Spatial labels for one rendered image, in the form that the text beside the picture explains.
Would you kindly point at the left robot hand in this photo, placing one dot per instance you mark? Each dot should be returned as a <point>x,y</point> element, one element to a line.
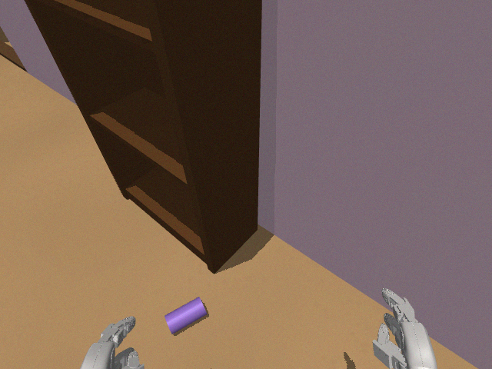
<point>101,355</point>

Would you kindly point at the right robot hand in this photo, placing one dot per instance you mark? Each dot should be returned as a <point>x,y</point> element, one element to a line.
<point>411,337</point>

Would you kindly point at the bookshelf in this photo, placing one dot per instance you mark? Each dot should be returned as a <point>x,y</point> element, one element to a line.
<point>170,91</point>

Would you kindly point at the can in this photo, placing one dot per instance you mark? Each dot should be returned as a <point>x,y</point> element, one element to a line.
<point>185,315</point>

